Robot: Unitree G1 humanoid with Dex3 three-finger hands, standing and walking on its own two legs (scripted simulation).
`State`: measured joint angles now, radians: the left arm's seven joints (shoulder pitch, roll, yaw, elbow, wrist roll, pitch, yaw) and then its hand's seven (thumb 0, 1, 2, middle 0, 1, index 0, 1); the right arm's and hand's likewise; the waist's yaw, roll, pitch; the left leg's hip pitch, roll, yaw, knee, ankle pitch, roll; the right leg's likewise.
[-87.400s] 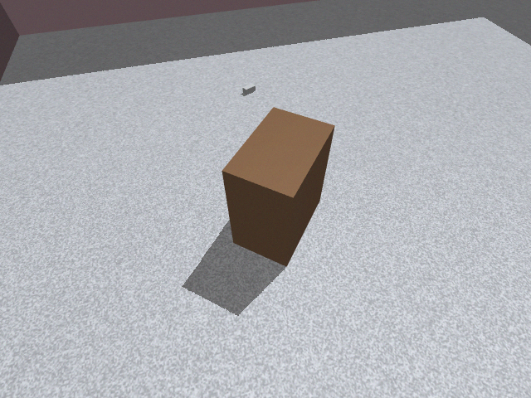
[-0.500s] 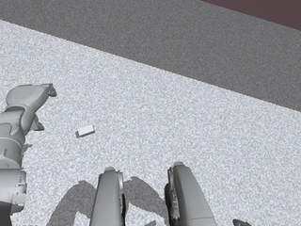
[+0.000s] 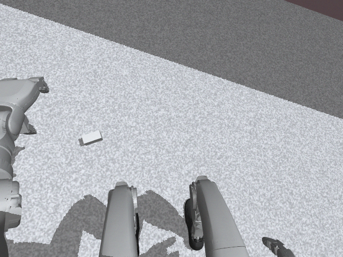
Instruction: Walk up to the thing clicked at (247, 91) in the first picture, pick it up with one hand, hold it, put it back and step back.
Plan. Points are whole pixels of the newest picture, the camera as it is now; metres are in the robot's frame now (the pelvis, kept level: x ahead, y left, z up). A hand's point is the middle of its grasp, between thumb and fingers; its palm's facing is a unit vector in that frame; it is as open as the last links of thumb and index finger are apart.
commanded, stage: go down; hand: left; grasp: from above
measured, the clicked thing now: (92, 137) +0.50 +0.28 -0.56
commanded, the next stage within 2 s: approach in 1.72 s
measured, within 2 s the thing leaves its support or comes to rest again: neither
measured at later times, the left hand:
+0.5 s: hand (22, 112) +0.44 +0.34 -0.10, palm faces -0.43 -0.02 -0.90, open 11.9 cm
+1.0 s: hand (19, 112) +0.45 +0.35 -0.11, palm faces -0.43 -0.03 -0.90, open 11.6 cm
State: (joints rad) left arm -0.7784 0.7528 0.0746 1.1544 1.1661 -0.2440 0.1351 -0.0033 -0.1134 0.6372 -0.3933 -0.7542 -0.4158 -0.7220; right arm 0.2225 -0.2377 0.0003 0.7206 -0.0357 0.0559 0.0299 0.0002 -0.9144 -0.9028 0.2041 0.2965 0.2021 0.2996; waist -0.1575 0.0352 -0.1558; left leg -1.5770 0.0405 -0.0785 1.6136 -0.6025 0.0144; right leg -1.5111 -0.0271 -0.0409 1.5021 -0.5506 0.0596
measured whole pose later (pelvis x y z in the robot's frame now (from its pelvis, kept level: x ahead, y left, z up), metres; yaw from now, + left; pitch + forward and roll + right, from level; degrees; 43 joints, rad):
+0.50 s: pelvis -0.01 +0.00 -0.02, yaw -1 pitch +33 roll -8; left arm -0.82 0.81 0.11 1.16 1.19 -0.28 0.13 0.00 -0.15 0.65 -0.38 -0.78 -0.40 -0.75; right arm 0.21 -0.25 0.01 0.71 -0.05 0.07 0.05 0.00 -0.92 -0.91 0.20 0.30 0.20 0.30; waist -0.16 0.03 -0.13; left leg -1.65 0.04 -0.09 1.68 -0.61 0.02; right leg -1.58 -0.02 -0.05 1.56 -0.55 0.06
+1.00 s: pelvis -0.01 +0.00 -0.03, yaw -1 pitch +34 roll -8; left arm -0.82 0.88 0.17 1.13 1.18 -0.35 0.06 0.00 -0.12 0.61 -0.41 -0.76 -0.43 -0.73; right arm 0.20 -0.25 0.03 0.70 -0.06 0.08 0.04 0.00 -0.93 -0.91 0.20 0.30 0.20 0.30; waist -0.17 0.03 -0.13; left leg -1.71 0.05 -0.10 1.74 -0.62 0.01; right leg -1.64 -0.01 -0.05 1.61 -0.56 0.06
